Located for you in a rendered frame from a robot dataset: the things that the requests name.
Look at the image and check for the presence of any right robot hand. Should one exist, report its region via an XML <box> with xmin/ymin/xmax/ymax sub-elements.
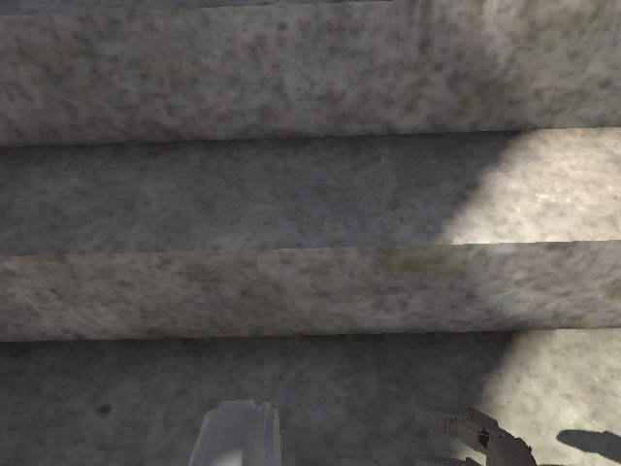
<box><xmin>415</xmin><ymin>405</ymin><xmax>538</xmax><ymax>466</ymax></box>

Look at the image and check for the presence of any left robot thigh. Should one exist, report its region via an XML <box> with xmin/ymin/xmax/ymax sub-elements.
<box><xmin>188</xmin><ymin>399</ymin><xmax>281</xmax><ymax>466</ymax></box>

